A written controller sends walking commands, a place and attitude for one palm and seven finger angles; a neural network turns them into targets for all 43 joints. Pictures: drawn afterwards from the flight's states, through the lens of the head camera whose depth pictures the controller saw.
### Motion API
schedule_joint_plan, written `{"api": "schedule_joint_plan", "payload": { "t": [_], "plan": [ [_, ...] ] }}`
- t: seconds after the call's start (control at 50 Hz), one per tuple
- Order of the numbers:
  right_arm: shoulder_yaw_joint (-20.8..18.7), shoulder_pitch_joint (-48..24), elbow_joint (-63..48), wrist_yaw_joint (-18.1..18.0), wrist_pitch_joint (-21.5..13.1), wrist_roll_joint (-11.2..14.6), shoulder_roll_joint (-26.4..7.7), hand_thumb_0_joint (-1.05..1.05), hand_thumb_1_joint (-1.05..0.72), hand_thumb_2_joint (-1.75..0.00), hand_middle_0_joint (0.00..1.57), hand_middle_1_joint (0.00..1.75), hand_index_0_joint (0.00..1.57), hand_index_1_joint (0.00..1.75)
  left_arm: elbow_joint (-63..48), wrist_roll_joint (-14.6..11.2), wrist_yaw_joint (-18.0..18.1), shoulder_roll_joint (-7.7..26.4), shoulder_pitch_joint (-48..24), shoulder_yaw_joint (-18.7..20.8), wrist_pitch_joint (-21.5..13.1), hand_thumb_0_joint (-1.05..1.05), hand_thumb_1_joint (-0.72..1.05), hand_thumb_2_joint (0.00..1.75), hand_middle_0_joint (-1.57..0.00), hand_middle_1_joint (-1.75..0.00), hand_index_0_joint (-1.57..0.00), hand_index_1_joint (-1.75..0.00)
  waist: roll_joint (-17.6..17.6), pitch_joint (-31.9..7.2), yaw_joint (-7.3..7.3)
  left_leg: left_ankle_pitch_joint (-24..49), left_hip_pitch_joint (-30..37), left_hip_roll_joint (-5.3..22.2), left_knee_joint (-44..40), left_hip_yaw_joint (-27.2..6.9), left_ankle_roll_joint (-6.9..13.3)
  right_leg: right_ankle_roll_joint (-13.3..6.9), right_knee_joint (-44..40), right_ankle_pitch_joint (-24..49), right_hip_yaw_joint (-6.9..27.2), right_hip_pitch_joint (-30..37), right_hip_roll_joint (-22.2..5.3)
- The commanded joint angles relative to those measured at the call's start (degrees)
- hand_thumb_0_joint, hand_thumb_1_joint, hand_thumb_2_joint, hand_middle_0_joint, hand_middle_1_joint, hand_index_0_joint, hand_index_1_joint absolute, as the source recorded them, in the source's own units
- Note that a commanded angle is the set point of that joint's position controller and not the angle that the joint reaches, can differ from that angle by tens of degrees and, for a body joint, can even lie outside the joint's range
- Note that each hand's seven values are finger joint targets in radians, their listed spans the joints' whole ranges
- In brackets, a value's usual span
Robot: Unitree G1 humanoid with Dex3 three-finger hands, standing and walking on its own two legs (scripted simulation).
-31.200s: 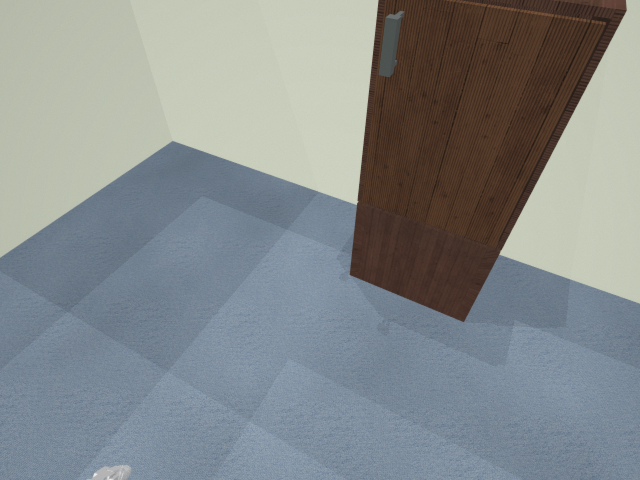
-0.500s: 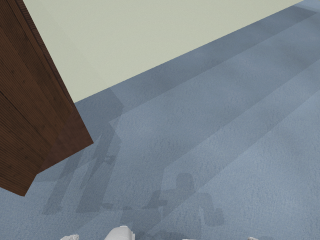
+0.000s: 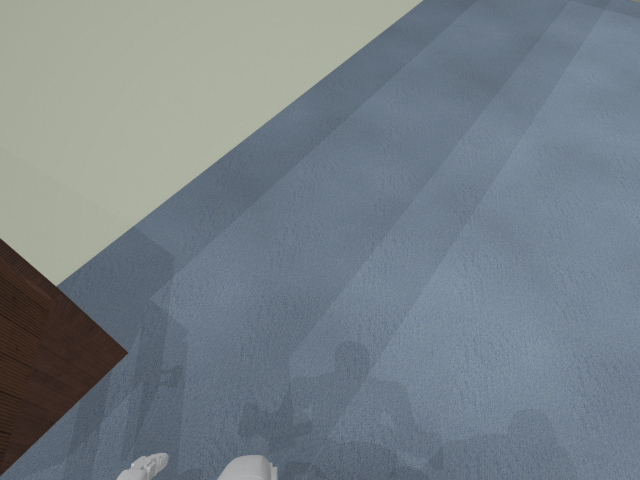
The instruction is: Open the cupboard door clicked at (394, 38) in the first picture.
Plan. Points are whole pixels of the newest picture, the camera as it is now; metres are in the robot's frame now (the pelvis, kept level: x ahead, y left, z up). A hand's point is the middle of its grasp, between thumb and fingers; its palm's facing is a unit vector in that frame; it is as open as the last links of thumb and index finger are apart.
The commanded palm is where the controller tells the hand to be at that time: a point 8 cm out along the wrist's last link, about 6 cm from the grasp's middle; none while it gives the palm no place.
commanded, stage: walk to a spot facing it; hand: left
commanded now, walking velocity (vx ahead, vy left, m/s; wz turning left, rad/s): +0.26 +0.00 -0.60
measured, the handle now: out of the picture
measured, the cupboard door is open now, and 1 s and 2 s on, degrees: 43 43 43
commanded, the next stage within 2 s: turn to face it in 1.26 s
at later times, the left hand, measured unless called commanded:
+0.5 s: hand (253, 357) +0.30 +0.13 -0.15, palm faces -0.36 -0.92 -0.16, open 7.4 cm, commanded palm none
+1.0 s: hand (315, 298) +0.42 +0.03 -0.17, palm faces -0.45 -0.88 -0.18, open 7.3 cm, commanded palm none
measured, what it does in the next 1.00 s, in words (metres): walks ahead, turning right: left foot, then right foot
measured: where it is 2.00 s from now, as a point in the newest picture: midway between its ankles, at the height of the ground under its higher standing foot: (447, 347)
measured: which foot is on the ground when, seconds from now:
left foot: up 0.00-0.16, down 0.18-0.60, up 0.62-1.00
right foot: down 0.00-0.18, up 0.20-0.56, down 0.58-1.00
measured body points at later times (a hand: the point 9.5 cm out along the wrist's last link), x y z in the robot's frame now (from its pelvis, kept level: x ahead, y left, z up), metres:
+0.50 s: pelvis +0.12 -0.01 +0.01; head +0.17 -0.02 +0.45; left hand +0.32 +0.18 -0.14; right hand -0.01 -0.23 -0.13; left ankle +0.05 +0.14 -0.73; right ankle +0.15 -0.17 -0.69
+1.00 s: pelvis +0.33 -0.13 +0.00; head +0.38 -0.14 +0.45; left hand +0.45 +0.08 -0.16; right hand +0.33 -0.41 -0.12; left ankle +0.48 -0.07 -0.72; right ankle +0.19 -0.16 -0.73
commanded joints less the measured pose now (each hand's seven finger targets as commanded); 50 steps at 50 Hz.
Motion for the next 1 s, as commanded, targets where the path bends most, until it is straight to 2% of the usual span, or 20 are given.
{"api": "schedule_joint_plan", "payload": {
  "t": [0.0, 0.08, 0.12, 0.14, 0.16, 0.18, 0.22, 0.3, 0.46, 0.5, 0.52, 0.54, 0.56, 0.58, 0.62, 0.68, 0.88, 0.92, 0.96, 0.98],
  "plan": [
    [-1.3, -1.6, -6.0, 0.2, -2.0, 0.1, -2.9, 0.00, -0.90, -0.90, 0.20, 0.30, 0.20, 0.30, -2.8, 0.6, 1.3, 11.3, 1.5, 2.8, -1.2, 0.00, 0.90, 0.90, -0.20, -0.30, -0.20, -0.30, -10.1, -6.8, 0.65, 2.2, -2.8, -1.6, -5.7, -1.2, -0.6, -9.7, -11.1, 24.6, 15.4, 6.4, -13.5],
    [-1.2, 0.3, -5.8, 0.4, -3.3, -0.1, -2.6, 0.00, -0.90, -0.90, 0.20, 0.30, 0.20, 0.30, -2.2, 0.7, 0.4, 11.9, 1.9, 3.2, -1.2, 0.00, 0.90, 0.90, -0.20, -0.30, -0.20, -0.30, -9.6, -7.9, 0.17, 5.5, 6.0, -4.3, -20.1, 0.9, -0.1, -8.7, -11.3, 5.3, 19.0, 3.0, -11.4],
    [-1.4, 5.6, -4.0, 0.1, -4.3, -0.3, -4.2, 0.00, -0.90, -0.90, 0.20, 0.30, 0.20, 0.30, -2.9, 0.3, -0.3, 10.5, -0.8, 2.9, -1.2, 0.00, 0.90, 0.90, -0.20, -0.30, -0.20, -0.30, -7.6, -6.5, -3.15, 10.8, 19.7, -4.7, -31.6, 1.5, 0.5, -5.7, -8.7, -7.8, 17.4, -8.9, -7.9],
    [-2.2, 10.3, -2.7, -0.6, -5.0, -0.8, -8.5, 0.00, -0.90, -0.90, 0.20, 0.30, 0.20, 0.30, -3.9, 0.1, -0.8, 6.9, -1.2, 2.1, -1.2, 0.00, 0.90, 0.90, -0.20, -0.30, -0.20, -0.30, 4.3, -7.1, -5.40, 2.6, 27.7, 3.1, -39.3, -8.0, 3.1, -2.8, 0.3, -14.5, 12.7, -18.1, -2.0],
    [-3.5, 15.4, -2.0, -0.9, -5.5, -2.2, -14.8, 0.00, -0.90, -0.90, 0.20, 0.30, 0.20, 0.30, -5.7, -0.4, -1.2, 3.2, -1.3, 1.3, -1.1, 0.00, 0.90, 0.90, -0.20, -0.30, -0.20, -0.30, 22.3, -8.6, -6.88, -6.9, 31.8, 20.7, -47.7, -30.7, 9.7, 1.1, 20.7, -21.8, 0.8, -27.6, 5.5],
    [-3.2, 15.7, -2.2, -1.2, -5.5, -1.7, -15.1, 0.00, -0.90, -0.90, 0.20, 0.30, 0.20, 0.30, -7.4, 0.3, -1.6, 5.7, -5.8, 1.5, -1.5, 0.00, 0.90, 0.90, -0.20, -0.30, -0.20, -0.30, 15.0, -5.9, -7.04, -7.8, 27.3, 26.0, -50.4, -34.2, 14.0, 0.7, 28.9, -18.6, 4.0, -29.0, -1.1],
    [-2.1, 10.0, -4.2, -0.8, -6.4, -2.1, -10.9, 0.00, -0.90, -0.90, 0.20, 0.30, 0.20, 0.30, -6.3, 1.0, -2.8, 5.0, -6.9, 2.3, -2.2, 0.00, 0.90, 0.90, -0.20, -0.30, -0.20, -0.30, 4.1, -1.4, -3.73, 1.5, 19.8, 20.2, -50.4, -25.5, 13.5, 1.4, 35.2, -8.5, 3.2, -27.8, -4.1],
    [-0.5, 10.3, -2.4, -1.1, -7.3, -1.4, -6.8, 0.00, -0.90, -0.90, 0.20, 0.30, 0.20, 0.30, -4.4, 0.8, -4.1, 2.0, -4.4, 1.1, -1.3, 0.00, 0.90, 0.90, -0.20, -0.30, -0.20, -0.30, 9.9, -2.7, -1.49, 28.9, 24.3, 12.3, -46.2, -3.2, 8.3, 3.0, 31.4, 1.0, -1.3, -26.2, -5.3],
    [-0.9, 14.6, 0.2, -0.2, -6.8, -2.0, -7.9, 0.00, -0.90, -0.90, 0.20, 0.30, 0.20, 0.30, -5.7, 0.6, -4.3, 1.9, -10.9, 0.4, -1.5, 0.00, 0.90, 0.90, -0.20, -0.30, -0.20, -0.30, 8.6, -1.7, -2.98, 33.0, 24.0, 14.0, -44.2, 7.4, 8.1, 0.8, 9.0, 1.7, -7.9, -15.3, -3.1],
    [-1.0, 13.5, 0.2, -0.1, -6.6, -1.8, -8.7, 0.00, -0.90, -0.90, 0.20, 0.30, 0.20, 0.30, -4.8, 0.6, -4.0, 3.3, -7.4, 0.9, -1.8, 0.00, 0.90, 0.90, -0.20, -0.30, -0.20, -0.30, 8.2, -2.8, -0.63, 43.0, 22.7, 14.5, -37.9, 9.6, 7.5, -1.0, 6.1, 0.1, -9.7, -7.6, -0.8],
    [-1.0, 11.3, -0.3, 0.0, -6.5, -1.6, -9.3, 0.00, -0.90, -0.90, 0.20, 0.30, 0.20, 0.30, -3.0, 0.6, -3.8, 4.5, -0.7, 1.6, -2.1, 0.00, 0.90, 0.90, -0.20, -0.30, -0.20, -0.30, 6.5, -5.6, 3.35, 47.5, 19.8, 13.4, -29.3, 11.4, 6.4, -2.5, 3.2, 1.1, -9.9, 1.9, 0.6],
    [-0.7, 8.7, -1.2, 0.4, -6.7, -0.8, -9.0, 0.00, -0.90, -0.90, 0.20, 0.30, 0.20, 0.30, 0.5, 0.9, -3.3, 7.8, 10.2, 2.6, -2.9, 0.00, 0.90, 0.90, -0.20, -0.30, -0.20, -0.30, 1.1, -11.1, 8.65, 47.4, 10.9, 10.5, -15.4, 13.6, 4.1, -4.9, 0.1, 2.5, -7.5, 19.2, 0.3],
    [0.2, 7.1, -4.3, 1.0, -6.9, 0.6, -4.8, 0.00, -0.90, -0.90, 0.20, 0.30, 0.20, 0.30, 2.3, 1.1, -2.2, 16.1, 19.3, 5.0, -3.7, 0.00, 0.90, 0.90, -0.20, -0.30, -0.20, -0.30, -16.5, -18.0, 12.31, 11.4, -9.5, 0.8, 6.7, 14.3, 0.8, -11.9, -8.0, -1.0, 22.0, 35.1, -17.7],
    [0.3, 2.8, -6.5, 0.8, -6.8, 0.9, -4.5, 0.00, -0.90, -0.90, 0.20, 0.30, 0.20, 0.30, 3.2, -0.5, -1.1, 18.8, 20.3, 5.4, -3.6, 0.00, 0.90, 0.90, -0.20, -0.30, -0.20, -0.30, -17.2, -17.1, 11.12, -6.3, -18.2, -1.6, 19.8, 3.4, 1.2, -15.4, -16.4, 3.4, 37.6, 32.2, -25.1],
    [-0.6, 0.4, -5.4, 0.6, -6.7, 0.3, -4.9, 0.00, -0.90, -0.90, 0.20, 0.30, 0.20, 0.30, 0.4, -0.7, 0.0, 13.0, 9.5, 3.6, -3.2, 0.00, 0.90, 0.90, -0.20, -0.30, -0.20, -0.30, -7.2, -6.5, 5.92, 4.1, -19.1, 4.5, 18.7, -3.4, 1.5, -13.7, -18.8, -4.8, 28.3, 16.3, -22.0],
    [-0.6, 4.7, -2.2, 0.8, -4.9, -0.9, -2.7, 0.00, -0.90, -0.90, 0.20, 0.30, 0.20, 0.30, -1.4, 0.3, 0.2, 8.3, 1.0, 1.9, -4.3, 0.00, 0.90, 0.90, -0.20, -0.30, -0.20, -0.30, -6.8, -5.3, -0.68, 8.6, -6.0, 4.8, 6.1, -2.6, 0.1, -10.0, -20.1, 2.9, 13.8, 0.8, -15.1],
    [-0.5, -8.3, -6.1, 1.9, -6.4, -0.5, -1.1, 0.00, -0.90, -0.90, 0.20, 0.30, 0.20, 0.30, 3.6, 0.3, -0.4, 7.7, 9.5, 2.1, -5.8, 0.00, 0.90, 0.90, -0.20, -0.30, -0.20, -0.30, -7.7, -4.1, 2.56, 14.7, -6.8, -1.3, -19.8, -0.3, 0.4, -9.8, -16.0, 21.3, 13.9, 11.9, -12.5],
    [-0.6, -7.4, -5.7, 1.6, -7.0, -0.5, -1.8, 0.00, -0.90, -0.90, 0.20, 0.30, 0.20, 0.30, 3.7, 0.1, -0.1, 8.1, 9.4, 2.2, -5.6, 0.00, 0.90, 0.90, -0.20, -0.30, -0.20, -0.30, -7.4, -4.6, 1.48, 15.4, -1.0, -2.6, -25.7, 0.5, 1.2, -8.9, -12.6, 25.7, 13.6, 11.9, -12.4],
    [-1.2, 1.8, -2.4, 0.7, -7.7, -0.9, -4.3, 0.00, -0.90, -0.90, 0.20, 0.30, 0.20, 0.30, 3.2, -0.4, -0.2, 7.4, 7.4, 2.2, -5.6, 0.00, 0.90, 0.90, -0.20, -0.30, -0.20, -0.30, -4.5, -8.5, -3.41, 20.0, 17.3, -3.9, -33.9, 1.3, 2.9, -5.8, -1.4, 31.0, 9.9, 4.2, -8.0],
    [-2.5, 9.6, -0.2, 0.1, -8.1, -1.5, -9.2, 0.00, -0.90, -0.90, 0.20, 0.30, 0.20, 0.30, 2.6, -0.6, -0.5, 5.2, 8.5, 1.9, -5.6, 0.00, 0.90, 0.90, -0.20, -0.30, -0.20, -0.30, 4.4, -14.3, -6.14, 18.8, 31.8, 5.8, -34.9, -10.8, 6.6, -3.0, 11.8, 20.2, 6.8, -6.5, -3.0]
  ]
}}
